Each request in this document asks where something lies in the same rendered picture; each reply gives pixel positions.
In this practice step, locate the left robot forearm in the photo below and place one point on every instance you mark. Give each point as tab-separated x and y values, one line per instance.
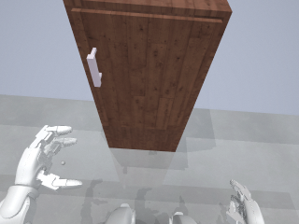
19	206

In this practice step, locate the right robot thigh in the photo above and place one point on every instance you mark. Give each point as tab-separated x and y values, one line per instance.
180	219

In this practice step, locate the handle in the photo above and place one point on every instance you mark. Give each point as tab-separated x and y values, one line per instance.
96	76

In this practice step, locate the robot right hand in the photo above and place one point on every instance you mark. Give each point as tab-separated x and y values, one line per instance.
249	211

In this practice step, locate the cupboard door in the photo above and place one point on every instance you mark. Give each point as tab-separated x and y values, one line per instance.
151	64

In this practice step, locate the left robot thigh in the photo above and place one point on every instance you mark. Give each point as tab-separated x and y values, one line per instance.
122	215

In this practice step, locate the robot thigh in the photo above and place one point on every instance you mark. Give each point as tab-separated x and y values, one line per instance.
180	219
122	215

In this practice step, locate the robot left hand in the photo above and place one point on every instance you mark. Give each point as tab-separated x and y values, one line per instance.
33	159

